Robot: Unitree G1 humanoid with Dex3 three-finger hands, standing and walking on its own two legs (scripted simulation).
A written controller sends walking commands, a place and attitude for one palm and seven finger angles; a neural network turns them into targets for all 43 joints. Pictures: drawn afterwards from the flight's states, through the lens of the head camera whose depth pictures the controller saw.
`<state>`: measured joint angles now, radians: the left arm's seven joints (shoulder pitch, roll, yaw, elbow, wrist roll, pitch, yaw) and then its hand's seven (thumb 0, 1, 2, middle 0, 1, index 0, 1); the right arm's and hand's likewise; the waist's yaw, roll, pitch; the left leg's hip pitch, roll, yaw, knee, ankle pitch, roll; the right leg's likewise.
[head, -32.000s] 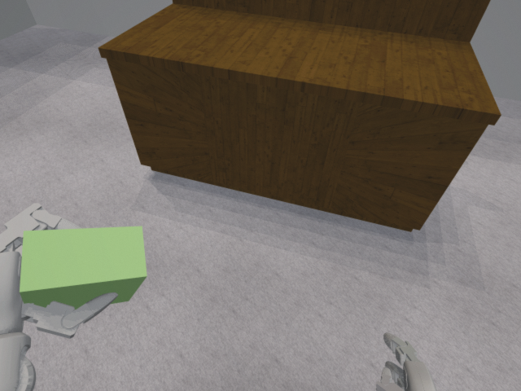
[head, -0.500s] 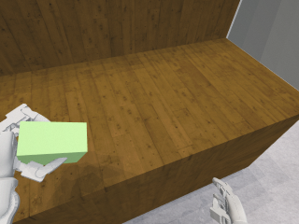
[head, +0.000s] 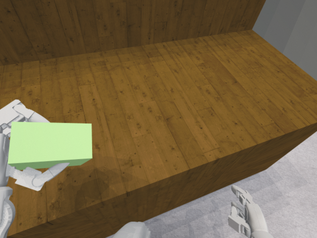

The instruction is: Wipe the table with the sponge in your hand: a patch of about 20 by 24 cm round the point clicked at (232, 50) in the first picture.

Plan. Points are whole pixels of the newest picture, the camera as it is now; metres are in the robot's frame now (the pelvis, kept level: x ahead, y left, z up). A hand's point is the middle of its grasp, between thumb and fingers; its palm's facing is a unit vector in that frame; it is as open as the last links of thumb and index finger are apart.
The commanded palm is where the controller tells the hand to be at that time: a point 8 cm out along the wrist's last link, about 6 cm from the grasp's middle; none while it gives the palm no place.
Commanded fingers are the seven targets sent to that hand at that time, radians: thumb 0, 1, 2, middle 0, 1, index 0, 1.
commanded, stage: come to a stop and stand still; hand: left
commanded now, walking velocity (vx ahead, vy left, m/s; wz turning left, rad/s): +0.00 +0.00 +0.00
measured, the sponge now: (63, 147) +0.24 +0.21 +0.15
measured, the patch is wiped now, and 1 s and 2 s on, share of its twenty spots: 0.00 0.00 0.00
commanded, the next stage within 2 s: look again from close up in 0.32 s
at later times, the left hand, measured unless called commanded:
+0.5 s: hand (14, 149) +0.22 +0.28 +0.16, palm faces +0.36 -0.83 -0.42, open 9.8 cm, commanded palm +0.16 +0.31 +0.18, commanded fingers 0.00 0.10 1.30 -1.20 -1.60 -1.20 -1.60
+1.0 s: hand (35, 139) +0.24 +0.26 +0.16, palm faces +0.34 -0.85 -0.41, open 9.8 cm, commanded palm +0.18 +0.29 +0.18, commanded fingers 0.00 0.10 1.30 -1.20 -1.60 -1.20 -1.60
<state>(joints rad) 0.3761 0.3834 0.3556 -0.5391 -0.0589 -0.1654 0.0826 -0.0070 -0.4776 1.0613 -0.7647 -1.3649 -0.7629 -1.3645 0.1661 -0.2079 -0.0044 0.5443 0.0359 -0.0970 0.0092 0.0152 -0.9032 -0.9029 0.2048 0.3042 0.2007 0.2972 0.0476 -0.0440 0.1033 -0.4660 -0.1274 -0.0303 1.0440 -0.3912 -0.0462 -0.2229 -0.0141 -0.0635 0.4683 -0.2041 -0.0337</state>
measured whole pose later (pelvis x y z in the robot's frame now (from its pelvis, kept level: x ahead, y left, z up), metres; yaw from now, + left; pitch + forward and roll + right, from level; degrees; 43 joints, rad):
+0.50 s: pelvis -0.01 +0.04 +0.00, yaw -1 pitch -3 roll -2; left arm 0.40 0.38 0.38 -0.44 -0.01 -0.22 0.08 -0.01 -0.48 1.06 -0.77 -1.36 -0.76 -1.36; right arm 0.26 -0.17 0.03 0.63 0.02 -0.18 -0.03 0.02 -0.90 -0.90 0.21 0.30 0.20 0.30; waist 0.02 -0.01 0.07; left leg -0.31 0.01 -0.09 0.55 -0.20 -0.01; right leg -0.22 -0.02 0.03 0.48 -0.22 0.04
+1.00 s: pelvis +0.01 +0.02 +0.00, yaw -1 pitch -1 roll -1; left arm 0.41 0.38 0.37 -0.45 -0.03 -0.20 0.07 -0.01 -0.48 1.06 -0.77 -1.36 -0.76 -1.36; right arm 0.20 -0.17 0.01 0.58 0.03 -0.14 -0.03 0.01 -0.90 -0.90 0.20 0.30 0.20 0.30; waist 0.03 -0.01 0.07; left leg -0.27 0.03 -0.09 0.48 -0.20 -0.04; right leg -0.20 0.00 0.03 0.43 -0.22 0.03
